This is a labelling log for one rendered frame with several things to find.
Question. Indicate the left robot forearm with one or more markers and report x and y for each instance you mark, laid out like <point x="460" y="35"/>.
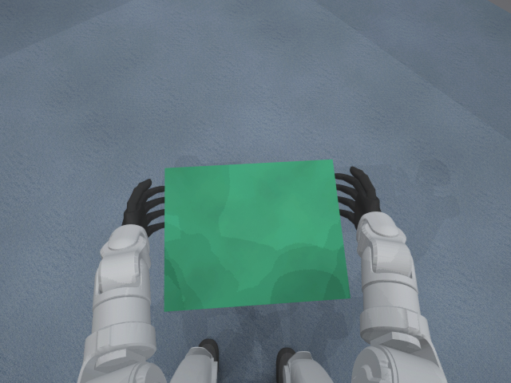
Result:
<point x="122" y="333"/>

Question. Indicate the robot left hand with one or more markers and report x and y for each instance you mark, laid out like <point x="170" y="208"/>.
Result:
<point x="137" y="207"/>

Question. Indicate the robot left foot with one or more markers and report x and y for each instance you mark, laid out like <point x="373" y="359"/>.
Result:
<point x="211" y="346"/>

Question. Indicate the right robot forearm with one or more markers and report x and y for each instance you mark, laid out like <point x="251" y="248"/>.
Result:
<point x="391" y="313"/>

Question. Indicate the carton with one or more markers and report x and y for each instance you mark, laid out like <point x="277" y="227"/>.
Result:
<point x="252" y="234"/>

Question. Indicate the robot right upper arm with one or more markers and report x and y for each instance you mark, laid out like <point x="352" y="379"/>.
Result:
<point x="381" y="364"/>

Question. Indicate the robot right hand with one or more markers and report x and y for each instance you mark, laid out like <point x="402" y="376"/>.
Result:
<point x="365" y="196"/>

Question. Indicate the robot right thigh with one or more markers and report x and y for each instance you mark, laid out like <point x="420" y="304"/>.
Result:
<point x="305" y="371"/>

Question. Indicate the robot left upper arm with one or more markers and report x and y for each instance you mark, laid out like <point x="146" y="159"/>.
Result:
<point x="141" y="372"/>

